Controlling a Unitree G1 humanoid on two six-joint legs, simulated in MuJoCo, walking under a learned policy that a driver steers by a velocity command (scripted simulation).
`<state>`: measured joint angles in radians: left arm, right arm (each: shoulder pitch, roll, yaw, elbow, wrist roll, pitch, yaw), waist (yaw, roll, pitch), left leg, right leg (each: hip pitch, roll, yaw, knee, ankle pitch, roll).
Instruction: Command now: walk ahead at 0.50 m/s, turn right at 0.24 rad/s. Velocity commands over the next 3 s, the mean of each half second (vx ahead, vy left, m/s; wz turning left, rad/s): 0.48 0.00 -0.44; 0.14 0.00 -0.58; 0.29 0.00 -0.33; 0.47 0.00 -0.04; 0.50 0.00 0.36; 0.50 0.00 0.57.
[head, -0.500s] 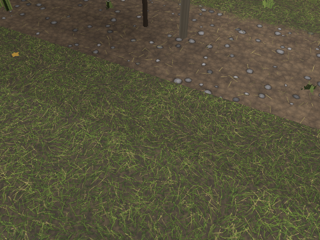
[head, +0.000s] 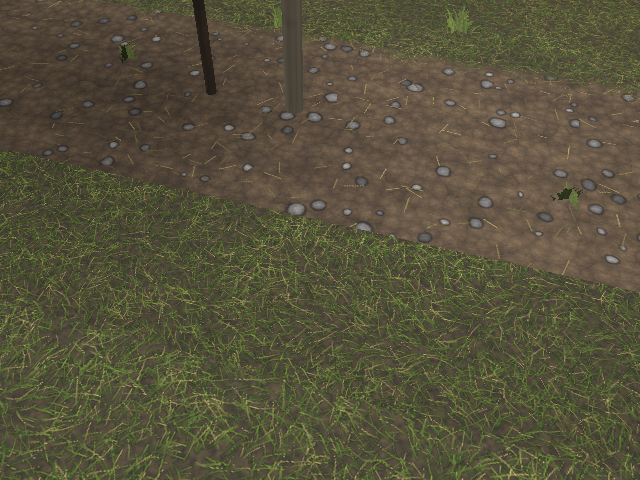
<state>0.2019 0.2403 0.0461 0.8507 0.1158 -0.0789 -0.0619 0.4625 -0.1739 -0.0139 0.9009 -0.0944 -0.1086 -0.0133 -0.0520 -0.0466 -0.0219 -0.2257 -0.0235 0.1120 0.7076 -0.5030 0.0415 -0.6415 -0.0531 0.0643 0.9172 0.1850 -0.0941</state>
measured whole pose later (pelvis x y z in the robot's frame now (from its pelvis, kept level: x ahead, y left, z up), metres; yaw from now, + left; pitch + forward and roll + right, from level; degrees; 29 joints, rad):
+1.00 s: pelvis +0.45 -0.11 -0.16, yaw -34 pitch +0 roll +2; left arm 0.22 0.29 0.06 0.74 0.04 -0.08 -0.07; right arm 0.15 -0.30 -0.09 0.75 -0.04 -0.11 -0.05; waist -0.05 -0.03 0.08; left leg -0.27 0.11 0.22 0.46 -0.21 -0.03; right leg -0.28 -0.03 -0.06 0.53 -0.25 -0.07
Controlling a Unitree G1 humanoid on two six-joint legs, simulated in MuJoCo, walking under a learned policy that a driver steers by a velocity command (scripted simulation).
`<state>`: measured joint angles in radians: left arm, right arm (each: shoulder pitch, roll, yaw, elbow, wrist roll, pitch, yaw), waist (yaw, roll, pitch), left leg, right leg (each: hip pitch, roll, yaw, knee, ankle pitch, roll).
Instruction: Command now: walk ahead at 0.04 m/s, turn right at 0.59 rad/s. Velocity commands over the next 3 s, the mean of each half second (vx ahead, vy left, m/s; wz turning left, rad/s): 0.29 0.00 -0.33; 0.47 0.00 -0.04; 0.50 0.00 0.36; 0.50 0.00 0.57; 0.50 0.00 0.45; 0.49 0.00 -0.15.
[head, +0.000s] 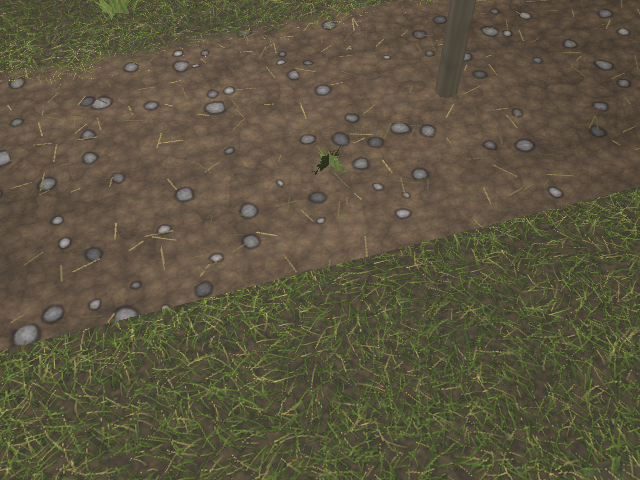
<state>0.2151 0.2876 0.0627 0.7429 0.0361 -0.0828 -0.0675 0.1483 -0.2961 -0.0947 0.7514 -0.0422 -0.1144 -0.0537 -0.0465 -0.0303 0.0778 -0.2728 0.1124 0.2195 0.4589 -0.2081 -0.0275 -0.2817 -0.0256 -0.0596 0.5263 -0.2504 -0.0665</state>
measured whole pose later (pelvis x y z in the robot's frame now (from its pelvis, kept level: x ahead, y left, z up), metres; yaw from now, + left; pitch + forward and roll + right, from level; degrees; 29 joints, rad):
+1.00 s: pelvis +0.40 -0.05 -0.12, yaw -8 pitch +1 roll +4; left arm 0.02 0.24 -0.01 0.74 -0.04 -0.08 -0.08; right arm 0.59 -0.19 0.00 1.01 0.01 -0.06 -0.02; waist -0.14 -0.07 0.00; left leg -0.03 -0.11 0.04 1.02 -0.83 0.07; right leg -0.49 -0.07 0.04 0.36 0.43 -0.05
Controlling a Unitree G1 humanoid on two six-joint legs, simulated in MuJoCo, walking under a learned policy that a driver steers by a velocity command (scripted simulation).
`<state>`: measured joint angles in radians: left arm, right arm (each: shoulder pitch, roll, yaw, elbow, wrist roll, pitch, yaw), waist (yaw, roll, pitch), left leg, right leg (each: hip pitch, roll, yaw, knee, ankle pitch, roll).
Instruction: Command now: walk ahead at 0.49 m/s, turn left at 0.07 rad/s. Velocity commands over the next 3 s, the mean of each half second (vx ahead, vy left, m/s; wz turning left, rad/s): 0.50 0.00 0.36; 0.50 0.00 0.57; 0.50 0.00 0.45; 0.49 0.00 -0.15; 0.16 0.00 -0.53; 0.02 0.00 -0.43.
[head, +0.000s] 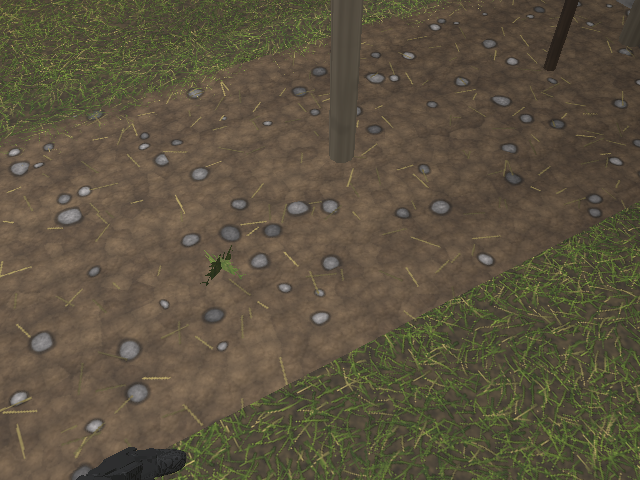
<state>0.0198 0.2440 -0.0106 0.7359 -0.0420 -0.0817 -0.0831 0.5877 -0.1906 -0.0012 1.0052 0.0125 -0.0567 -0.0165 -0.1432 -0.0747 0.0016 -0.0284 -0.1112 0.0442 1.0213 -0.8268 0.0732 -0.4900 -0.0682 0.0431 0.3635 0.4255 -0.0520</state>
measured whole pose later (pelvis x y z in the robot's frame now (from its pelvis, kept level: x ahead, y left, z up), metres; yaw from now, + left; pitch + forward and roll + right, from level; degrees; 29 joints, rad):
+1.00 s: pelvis +0.57 +0.15 -0.08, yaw +31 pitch +4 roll +0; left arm -0.07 0.24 0.05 0.74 0.00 -0.13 -0.02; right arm 0.40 -0.26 -0.10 0.81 0.03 -0.04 -0.02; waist -0.09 -0.02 -0.01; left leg -0.07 -0.12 -0.24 0.50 -0.46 0.08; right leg -0.47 0.04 0.05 0.42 -0.02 -0.03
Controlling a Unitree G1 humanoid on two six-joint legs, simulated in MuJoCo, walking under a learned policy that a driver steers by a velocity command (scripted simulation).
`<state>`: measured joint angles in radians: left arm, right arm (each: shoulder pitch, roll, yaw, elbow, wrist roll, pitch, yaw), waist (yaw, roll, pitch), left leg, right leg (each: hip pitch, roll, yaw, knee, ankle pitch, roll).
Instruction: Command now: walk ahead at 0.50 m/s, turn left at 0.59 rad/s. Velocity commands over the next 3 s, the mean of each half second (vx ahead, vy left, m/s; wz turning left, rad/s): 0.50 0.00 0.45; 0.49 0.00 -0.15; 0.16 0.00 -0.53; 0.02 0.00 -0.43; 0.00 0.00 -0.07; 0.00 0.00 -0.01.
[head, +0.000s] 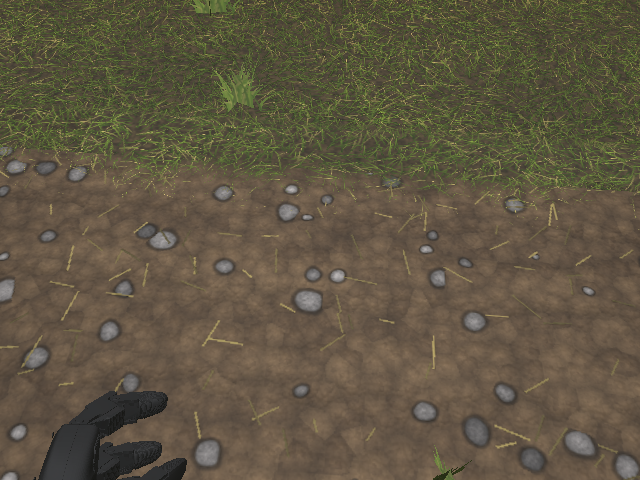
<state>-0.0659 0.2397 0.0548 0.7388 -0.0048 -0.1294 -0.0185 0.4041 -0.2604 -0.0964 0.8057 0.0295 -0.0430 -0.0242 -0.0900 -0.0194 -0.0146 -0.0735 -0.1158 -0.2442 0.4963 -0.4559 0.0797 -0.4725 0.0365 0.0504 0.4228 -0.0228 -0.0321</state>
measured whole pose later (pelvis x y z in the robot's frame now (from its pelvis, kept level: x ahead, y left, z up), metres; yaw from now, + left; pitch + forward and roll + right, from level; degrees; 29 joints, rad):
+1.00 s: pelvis +0.55 +0.08 +0.00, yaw +5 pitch +3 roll +3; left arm 0.08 0.26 0.05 0.78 -0.01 -0.05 -0.06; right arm 0.30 -0.28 -0.08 0.86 0.01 -0.06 -0.02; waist -0.05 -0.03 0.01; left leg 0.08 0.01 0.18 0.30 -0.41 -0.03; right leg -0.58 -0.05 -0.03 0.59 -0.05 -0.07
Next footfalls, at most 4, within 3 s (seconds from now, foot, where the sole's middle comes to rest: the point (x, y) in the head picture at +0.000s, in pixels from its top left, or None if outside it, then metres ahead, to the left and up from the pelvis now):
0.50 left None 0.41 0.19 -0.76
1.02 right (299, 360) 0.74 -0.01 -0.76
1.52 left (212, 325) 0.85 0.19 -0.76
1.92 right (318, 371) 0.71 -0.05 -0.76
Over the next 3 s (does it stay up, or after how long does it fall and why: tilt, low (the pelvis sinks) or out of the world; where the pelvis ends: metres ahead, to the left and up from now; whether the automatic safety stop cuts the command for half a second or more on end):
stays up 0.72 0.08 0.01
